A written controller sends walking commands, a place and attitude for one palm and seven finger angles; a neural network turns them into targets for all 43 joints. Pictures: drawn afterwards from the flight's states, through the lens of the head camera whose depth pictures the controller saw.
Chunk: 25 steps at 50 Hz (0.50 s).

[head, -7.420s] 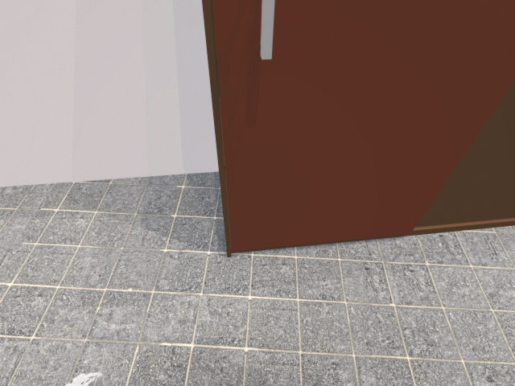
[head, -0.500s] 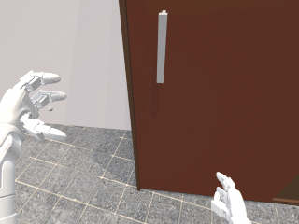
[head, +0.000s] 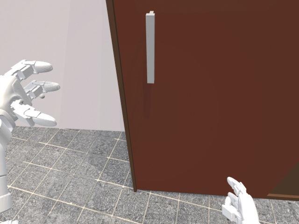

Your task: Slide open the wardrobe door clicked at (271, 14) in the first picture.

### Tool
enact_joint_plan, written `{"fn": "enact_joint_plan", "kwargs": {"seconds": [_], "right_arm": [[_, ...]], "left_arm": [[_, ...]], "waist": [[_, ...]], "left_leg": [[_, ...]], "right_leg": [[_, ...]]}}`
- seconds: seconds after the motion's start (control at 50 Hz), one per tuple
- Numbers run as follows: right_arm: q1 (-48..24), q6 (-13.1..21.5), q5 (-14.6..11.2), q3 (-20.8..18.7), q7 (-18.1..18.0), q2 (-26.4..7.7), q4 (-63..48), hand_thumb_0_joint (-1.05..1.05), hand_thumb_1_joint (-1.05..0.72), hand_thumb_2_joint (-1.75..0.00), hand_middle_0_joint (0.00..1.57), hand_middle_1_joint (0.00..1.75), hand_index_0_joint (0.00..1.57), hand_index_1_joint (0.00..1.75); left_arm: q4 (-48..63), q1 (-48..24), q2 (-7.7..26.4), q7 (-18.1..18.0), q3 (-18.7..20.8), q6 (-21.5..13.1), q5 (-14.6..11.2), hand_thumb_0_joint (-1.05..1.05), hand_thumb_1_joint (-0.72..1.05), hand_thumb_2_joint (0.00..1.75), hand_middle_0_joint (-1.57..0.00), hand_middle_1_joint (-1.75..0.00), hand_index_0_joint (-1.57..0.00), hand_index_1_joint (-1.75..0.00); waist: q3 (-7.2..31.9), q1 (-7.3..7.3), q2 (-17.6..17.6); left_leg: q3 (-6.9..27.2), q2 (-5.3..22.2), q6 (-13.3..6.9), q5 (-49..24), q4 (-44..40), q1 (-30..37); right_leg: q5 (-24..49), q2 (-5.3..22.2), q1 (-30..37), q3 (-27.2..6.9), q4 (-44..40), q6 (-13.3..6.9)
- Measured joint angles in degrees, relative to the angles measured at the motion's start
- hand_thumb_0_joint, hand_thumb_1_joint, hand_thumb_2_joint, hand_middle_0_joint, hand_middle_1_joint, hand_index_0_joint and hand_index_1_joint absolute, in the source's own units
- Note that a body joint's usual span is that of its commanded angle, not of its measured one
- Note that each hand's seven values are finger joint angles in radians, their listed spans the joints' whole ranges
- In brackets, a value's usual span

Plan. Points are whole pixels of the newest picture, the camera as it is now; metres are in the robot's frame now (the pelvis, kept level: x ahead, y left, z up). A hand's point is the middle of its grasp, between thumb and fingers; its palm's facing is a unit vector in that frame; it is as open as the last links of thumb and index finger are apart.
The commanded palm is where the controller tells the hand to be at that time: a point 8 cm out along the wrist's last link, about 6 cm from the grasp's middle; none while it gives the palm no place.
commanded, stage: raise the hand with hooked fingers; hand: left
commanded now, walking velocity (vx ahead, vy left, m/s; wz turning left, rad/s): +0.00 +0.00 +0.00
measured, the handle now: (151, 49) +0.53 +0.07 +0.26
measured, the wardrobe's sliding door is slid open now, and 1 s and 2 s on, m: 0.00 0.00 0.00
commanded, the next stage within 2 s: move the hooked fingers beside the handle in 0.18 s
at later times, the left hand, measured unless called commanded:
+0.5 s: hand (58, 86) +0.32 +0.26 +0.25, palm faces +0.12 -0.99 -0.07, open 14.0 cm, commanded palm +0.28 +0.30 +0.27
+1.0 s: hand (89, 74) +0.37 +0.20 +0.26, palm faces +0.09 -1.00 -0.03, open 14.0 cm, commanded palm +0.34 +0.25 +0.26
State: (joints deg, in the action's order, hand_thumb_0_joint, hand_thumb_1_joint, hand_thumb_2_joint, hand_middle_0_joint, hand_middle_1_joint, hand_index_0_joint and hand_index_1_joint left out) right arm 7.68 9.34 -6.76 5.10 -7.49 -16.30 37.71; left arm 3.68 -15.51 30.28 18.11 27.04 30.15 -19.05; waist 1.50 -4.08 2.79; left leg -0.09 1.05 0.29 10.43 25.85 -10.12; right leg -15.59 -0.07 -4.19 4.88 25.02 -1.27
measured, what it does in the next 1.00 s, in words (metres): stands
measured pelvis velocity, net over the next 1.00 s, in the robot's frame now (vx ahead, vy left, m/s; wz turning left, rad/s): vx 0.02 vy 0.00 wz -0.02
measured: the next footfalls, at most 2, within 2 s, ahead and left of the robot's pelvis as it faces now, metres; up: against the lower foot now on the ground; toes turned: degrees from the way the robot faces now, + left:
none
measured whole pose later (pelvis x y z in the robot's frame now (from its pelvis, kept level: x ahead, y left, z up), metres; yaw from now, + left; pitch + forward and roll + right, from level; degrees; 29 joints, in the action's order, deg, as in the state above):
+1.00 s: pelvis +0.02 +0.00 +0.00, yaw -1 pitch -4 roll +0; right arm 7.4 5.4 -6.0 4.5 -6.9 -14.7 39.4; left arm -5.3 -29.7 23.0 8.6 17.4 32.2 -14.0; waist 2.3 -2.4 2.3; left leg -1.0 0.9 0.4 11.6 24.7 -9.6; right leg -16.9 0.1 -4.4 3.9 24.8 -1.4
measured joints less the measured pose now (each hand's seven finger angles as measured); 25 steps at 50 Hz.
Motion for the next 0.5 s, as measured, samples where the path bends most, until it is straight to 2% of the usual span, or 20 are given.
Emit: {"fn": "enact_joint_plan", "kwargs": {"seconds": [0.14,0.34,0.5], "right_arm": [[-0.24,0.27,-0.03,0.17,-0.21,0.57,0.02,0.02,-0.90,-0.90,0.20,0.30,0.20,0.30],[-0.66,-0.49,-0.18,0.65,0.46,1.08,-0.48,0.02,-0.90,-0.90,0.20,0.30,0.21,0.30],[-1.16,-0.68,-0.11,0.37,0.12,0.97,0.14,0.02,-0.90,-0.90,0.20,0.30,0.21,0.30]], "left_arm": [[-0.11,-1.27,0.31,-0.58,-0.01,0.14,1.07,-0.01,-0.50,0.30,-0.30,-1.20,-0.30,-1.20],[-1.22,-1.87,0.91,1.14,0.11,1.18,0.13,-0.01,-0.50,0.30,-0.30,-1.20,-0.30,-1.20],[-3.79,-6.30,-1.88,-1.24,-4.06,1.22,2.10,-0.01,-0.50,0.30,-0.30,-1.20,-0.30,-1.20]], "waist": [[-0.15,-0.29,0.08],[0.95,-0.37,0.52],[0.31,-0.60,-0.08]], "left_leg": [[0.10,-0.12,0.06,0.60,0.03,0.36],[0.01,-0.45,-0.02,1.26,-0.01,0.15],[0.42,-0.65,-0.03,1.48,0.39,-0.20]], "right_leg": [[-0.58,0.09,0.45,0.08,-0.04,-0.02],[-1.36,0.42,0.14,0.00,0.15,0.16],[-1.70,0.58,-0.01,0.39,0.47,0.10]]}}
